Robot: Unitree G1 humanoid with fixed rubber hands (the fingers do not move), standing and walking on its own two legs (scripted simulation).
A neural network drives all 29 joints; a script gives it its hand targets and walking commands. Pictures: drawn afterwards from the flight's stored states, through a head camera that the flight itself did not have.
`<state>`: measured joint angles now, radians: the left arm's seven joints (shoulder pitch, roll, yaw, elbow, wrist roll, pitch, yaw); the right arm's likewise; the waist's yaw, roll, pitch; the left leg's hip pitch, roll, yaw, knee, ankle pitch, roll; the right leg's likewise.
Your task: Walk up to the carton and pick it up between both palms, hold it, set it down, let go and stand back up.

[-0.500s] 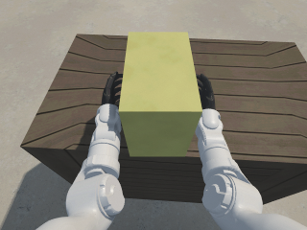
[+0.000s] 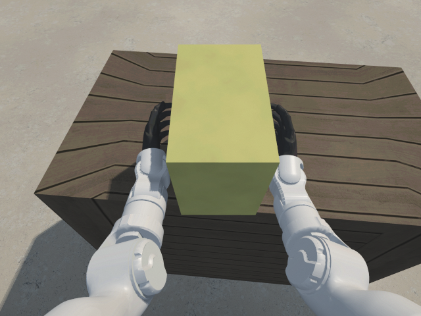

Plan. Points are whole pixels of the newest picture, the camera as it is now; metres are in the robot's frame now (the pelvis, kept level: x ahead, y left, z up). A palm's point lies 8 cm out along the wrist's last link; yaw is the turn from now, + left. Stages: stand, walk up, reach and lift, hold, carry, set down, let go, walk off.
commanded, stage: reach and lift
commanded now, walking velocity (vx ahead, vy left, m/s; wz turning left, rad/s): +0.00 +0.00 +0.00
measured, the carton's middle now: (218, 134) +0.45 +0.00 +0.06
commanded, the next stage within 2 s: none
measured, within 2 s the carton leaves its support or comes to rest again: neither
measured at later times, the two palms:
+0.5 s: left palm (145, 146) +0.38 +0.13 +0.11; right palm (287, 146) +0.38 -0.12 +0.11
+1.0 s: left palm (138, 125) +0.38 +0.13 +0.17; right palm (295, 133) +0.37 -0.12 +0.16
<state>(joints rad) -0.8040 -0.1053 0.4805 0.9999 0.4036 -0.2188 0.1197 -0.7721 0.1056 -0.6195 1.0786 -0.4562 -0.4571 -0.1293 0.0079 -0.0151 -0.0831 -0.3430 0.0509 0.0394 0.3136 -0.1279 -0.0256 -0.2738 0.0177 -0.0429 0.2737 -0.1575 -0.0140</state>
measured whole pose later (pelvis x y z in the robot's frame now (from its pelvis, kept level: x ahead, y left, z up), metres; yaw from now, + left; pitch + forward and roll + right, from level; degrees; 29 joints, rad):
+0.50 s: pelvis -0.03 +0.00 +0.00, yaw -1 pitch +6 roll +0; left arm -0.88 -0.06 0.43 1.06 0.33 -0.04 0.15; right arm -0.86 0.06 -0.58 1.16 -0.33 -0.29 -0.11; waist 0.03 -0.04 -0.10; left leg -0.31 0.05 0.07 0.29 -0.08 -0.02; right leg -0.27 0.02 -0.02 0.29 -0.12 -0.01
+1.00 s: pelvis -0.02 +0.01 +0.00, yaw +1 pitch -6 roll -1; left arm -0.80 -0.05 0.30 0.67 0.31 0.34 0.11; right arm -0.80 0.03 -0.20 0.92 0.03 0.00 -0.19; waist -0.05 -0.04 0.02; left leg -0.07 0.04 0.04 0.32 -0.14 -0.01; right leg 0.01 0.00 -0.05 0.26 -0.16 0.00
